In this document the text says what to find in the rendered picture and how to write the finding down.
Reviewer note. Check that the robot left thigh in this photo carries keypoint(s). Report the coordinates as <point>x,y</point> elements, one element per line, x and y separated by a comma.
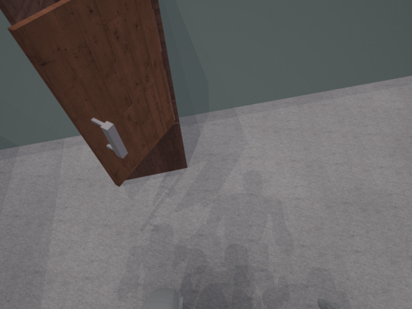
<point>164,298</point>

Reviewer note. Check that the handle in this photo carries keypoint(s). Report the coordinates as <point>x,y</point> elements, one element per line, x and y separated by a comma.
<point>113,137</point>

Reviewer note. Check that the cupboard door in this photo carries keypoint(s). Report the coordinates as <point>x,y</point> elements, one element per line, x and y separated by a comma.
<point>101,59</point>

